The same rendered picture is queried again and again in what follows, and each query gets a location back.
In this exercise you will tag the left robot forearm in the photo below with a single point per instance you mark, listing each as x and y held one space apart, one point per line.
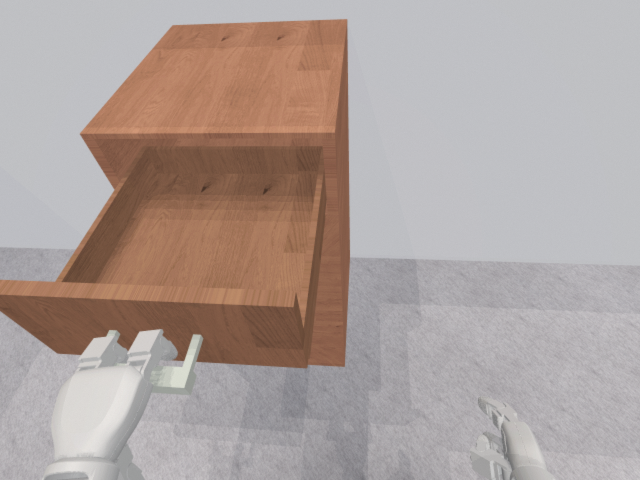
81 468

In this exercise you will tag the cabinet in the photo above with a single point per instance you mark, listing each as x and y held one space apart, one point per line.
279 83

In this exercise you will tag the drawer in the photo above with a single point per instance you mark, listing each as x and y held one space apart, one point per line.
219 241

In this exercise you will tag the right robot hand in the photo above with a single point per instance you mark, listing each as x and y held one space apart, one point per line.
494 457

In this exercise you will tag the left robot hand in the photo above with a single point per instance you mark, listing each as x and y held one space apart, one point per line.
100 405

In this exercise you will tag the handle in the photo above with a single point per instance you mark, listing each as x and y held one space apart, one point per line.
174 380

